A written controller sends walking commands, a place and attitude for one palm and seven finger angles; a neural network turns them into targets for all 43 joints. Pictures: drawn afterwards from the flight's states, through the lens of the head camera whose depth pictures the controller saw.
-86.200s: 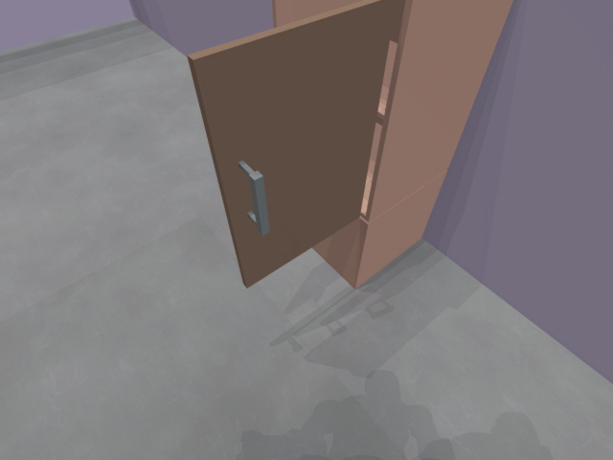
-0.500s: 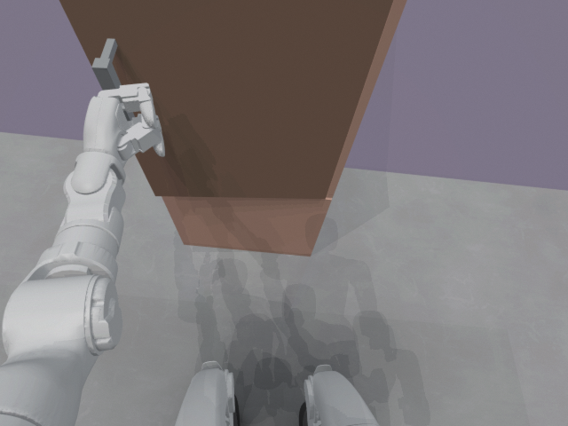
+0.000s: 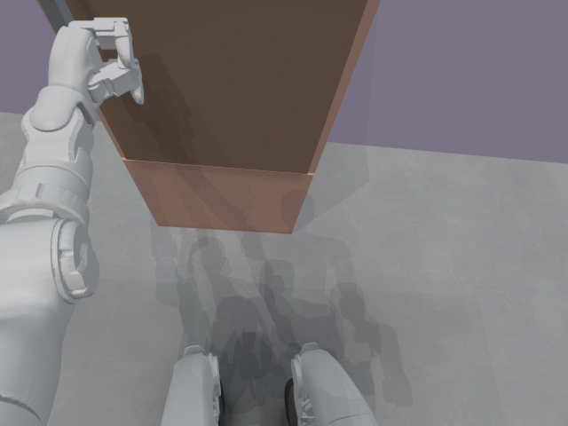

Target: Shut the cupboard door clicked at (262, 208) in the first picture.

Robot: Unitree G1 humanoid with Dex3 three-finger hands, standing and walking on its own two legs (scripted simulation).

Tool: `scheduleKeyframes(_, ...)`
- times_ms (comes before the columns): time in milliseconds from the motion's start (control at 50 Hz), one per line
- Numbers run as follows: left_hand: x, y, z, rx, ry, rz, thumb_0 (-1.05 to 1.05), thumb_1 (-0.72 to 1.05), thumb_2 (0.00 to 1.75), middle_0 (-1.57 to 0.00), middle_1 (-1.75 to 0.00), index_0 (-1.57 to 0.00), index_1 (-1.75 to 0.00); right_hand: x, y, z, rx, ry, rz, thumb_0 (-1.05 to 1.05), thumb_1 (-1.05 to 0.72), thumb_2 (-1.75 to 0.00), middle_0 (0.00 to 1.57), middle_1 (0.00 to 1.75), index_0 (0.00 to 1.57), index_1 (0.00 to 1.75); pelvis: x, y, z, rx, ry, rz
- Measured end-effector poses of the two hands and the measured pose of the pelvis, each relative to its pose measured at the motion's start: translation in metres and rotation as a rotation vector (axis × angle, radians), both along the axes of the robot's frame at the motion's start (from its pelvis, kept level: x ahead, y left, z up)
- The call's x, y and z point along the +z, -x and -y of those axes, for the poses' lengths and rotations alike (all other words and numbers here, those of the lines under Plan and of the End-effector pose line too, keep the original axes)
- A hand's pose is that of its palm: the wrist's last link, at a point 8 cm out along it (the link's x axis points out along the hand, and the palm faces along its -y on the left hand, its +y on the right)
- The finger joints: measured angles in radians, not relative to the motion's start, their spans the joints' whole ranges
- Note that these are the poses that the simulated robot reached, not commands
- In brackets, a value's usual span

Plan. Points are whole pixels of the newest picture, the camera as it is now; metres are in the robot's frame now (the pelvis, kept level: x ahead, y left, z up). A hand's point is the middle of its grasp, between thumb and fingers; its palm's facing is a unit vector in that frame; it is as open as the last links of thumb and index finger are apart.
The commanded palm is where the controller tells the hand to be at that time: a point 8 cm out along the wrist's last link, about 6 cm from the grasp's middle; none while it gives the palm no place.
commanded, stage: push the door shut along its arc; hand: left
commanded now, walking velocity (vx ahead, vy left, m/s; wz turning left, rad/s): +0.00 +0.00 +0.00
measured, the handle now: (82, 41) +0.62 +0.21 +0.10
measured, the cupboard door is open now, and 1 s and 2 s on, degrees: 0 0 0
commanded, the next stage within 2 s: pull the fist back off the door in 0.02 s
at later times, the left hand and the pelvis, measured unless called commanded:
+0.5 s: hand (163, 61) +0.59 +0.11 +0.09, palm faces +0.16 -0.99 -0.05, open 3.0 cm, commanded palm +0.55 +0.14 +0.10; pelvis +0.01 +0.00 +0.01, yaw -1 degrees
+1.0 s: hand (162, 114) +0.49 +0.11 +0.10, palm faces +0.14 -0.99 -0.03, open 3.1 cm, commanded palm +0.47 +0.15 +0.10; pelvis +0.06 -0.02 +0.05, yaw +1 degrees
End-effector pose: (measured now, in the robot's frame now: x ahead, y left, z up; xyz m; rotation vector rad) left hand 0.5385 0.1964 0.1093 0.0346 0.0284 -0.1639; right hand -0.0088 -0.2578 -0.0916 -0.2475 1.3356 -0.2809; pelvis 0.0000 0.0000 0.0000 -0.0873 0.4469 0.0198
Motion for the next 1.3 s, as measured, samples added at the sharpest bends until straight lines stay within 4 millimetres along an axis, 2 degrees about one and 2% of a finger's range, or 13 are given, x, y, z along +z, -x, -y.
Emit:
scheduleKeyframes(140,0.003,-0.005,0.010,-0.054,-0.043,0.006,0.02,0.90,0.90,-1.30,-1.50,-1.30,-1.50,-0.002,0.009,0.004,0.005,0.034,0.021,0.01,-0.91,-0.90,0.20,0.30,0.20,0.30,-0.007,0.012,0.000,0.004,0.011,-0.013)
scheduleKeyframes(240,0.007,-0.020,0.022,0.232,0.170,0.009,0.02,0.90,0.90,-1.30,-1.50,-1.30,-1.50,-0.001,0.017,0.001,0.026,0.039,0.010,0.01,-0.91,-0.90,0.20,0.30,0.20,0.30,-0.010,0.013,-0.002,-0.004,0.008,-0.043)
scheduleKeyframes(320,0.000,-0.025,0.034,0.366,0.077,0.009,0.00,0.89,0.93,-1.30,-1.50,-1.30,-1.50,-0.003,0.025,-0.007,0.037,-0.009,-0.022,0.01,-0.91,-0.90,0.20,0.30,0.20,0.30,-0.010,0.009,-0.001,-0.011,0.002,-0.066)
scheduleKeyframes(400,-0.005,-0.023,0.037,0.357,-0.062,0.039,-0.03,0.89,0.96,-1.30,-1.50,-1.30,-1.50,-0.006,0.034,-0.017,0.002,-0.071,-0.062,0.01,-0.91,-0.90,0.20,0.30,0.20,0.30,-0.007,0.004,0.000,-0.021,-0.008,-0.059)
scheduleKeyframes(520,-0.014,-0.019,0.038,0.330,0.003,-0.028,-0.01,0.89,0.93,-1.30,-1.50,-1.30,-1.50,0.003,0.037,-0.025,-0.054,-0.115,-0.106,0.01,-0.91,-0.90,0.20,0.30,0.20,0.30,0.009,-0.009,0.003,-0.030,-0.020,-0.034)
scheduleKeyframes(600,-0.006,-0.013,0.039,0.328,0.018,0.010,0.01,0.90,0.92,-1.30,-1.50,-1.30,-1.50,0.011,0.024,-0.021,-0.046,-0.124,-0.106,0.01,-0.91,-0.90,0.20,0.30,0.20,0.30,0.020,-0.022,0.005,-0.033,-0.029,-0.021)
scheduleKeyframes(680,-0.003,-0.003,0.038,0.330,0.007,0.027,0.01,0.90,0.91,-1.30,-1.50,-1.30,-1.50,0.017,0.002,-0.012,-0.029,-0.124,-0.085,0.01,-0.91,-0.90,0.20,0.30,0.20,0.30,0.029,-0.035,0.007,-0.033,-0.040,0.002)
scheduleKeyframes(880,-0.016,0.046,0.033,0.336,0.027,0.038,0.02,0.90,0.90,-1.30,-1.50,-1.30,-1.50,0.029,-0.086,0.015,0.053,-0.088,0.067,0.01,-0.91,-0.90,0.20,0.30,0.20,0.30,0.044,-0.055,0.014,-0.021,-0.058,0.059)
scheduleKeyframes(960,-0.012,0.067,0.036,0.312,0.012,0.074,0.02,0.90,0.90,-1.30,-1.50,-1.30,-1.50,0.030,-0.121,0.018,0.095,-0.085,0.143,0.01,-0.91,-0.90,0.20,0.30,0.20,0.30,0.046,-0.057,0.015,-0.012,-0.062,0.082)
scheduleKeyframes(1040,-0.010,0.075,0.040,0.297,0.002,0.062,0.02,0.90,0.90,-1.30,-1.50,-1.30,-1.50,0.030,-0.146,0.016,0.128,-0.087,0.205,0.01,-0.91,-0.90,0.20,0.30,0.20,0.30,0.046,-0.054,0.017,-0.002,-0.065,0.102)
scheduleKeyframes(1160,-0.002,0.073,0.038,0.321,0.017,0.068,0.02,0.89,0.90,-1.30,-1.50,-1.31,-1.50,0.028,-0.155,0.009,0.138,-0.094,0.258,0.01,-0.91,-0.90,0.20,0.30,0.20,0.30,0.044,-0.044,0.020,0.001,-0.070,0.112)
scheduleKeyframes(1220,0.009,0.076,0.034,0.317,0.008,0.104,0.02,0.90,0.90,-1.30,-1.50,-1.30,-1.50,0.026,-0.146,0.006,0.120,-0.109,0.256,0.01,-0.91,-0.90,0.20,0.30,0.20,0.30,0.045,-0.041,0.020,-0.008,-0.072,0.119)
scheduleKeyframes(1300,0.024,0.096,0.022,0.316,-0.008,0.108,0.02,0.90,0.90,-1.30,-1.50,-1.30,-1.50,0.029,-0.128,0.001,0.079,-0.140,0.241,0.01,-0.91,-0.90,0.20,0.30,0.20,0.30,0.054,-0.041,0.019,-0.022,-0.077,0.154)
